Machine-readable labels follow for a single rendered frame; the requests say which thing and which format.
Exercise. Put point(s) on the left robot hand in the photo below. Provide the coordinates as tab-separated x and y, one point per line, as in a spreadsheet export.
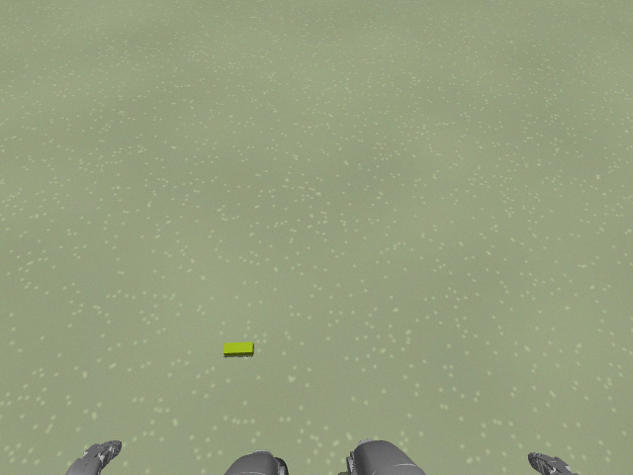
95	458

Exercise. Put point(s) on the small box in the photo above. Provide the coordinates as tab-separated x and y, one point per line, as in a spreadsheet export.
238	348

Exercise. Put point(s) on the right robot hand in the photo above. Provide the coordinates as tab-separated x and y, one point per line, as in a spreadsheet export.
547	465

